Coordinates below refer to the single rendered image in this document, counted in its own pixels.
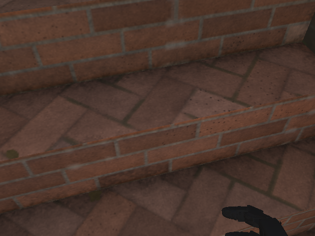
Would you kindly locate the robot right hand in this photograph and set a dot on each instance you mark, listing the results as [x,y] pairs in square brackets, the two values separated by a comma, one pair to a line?
[255,217]

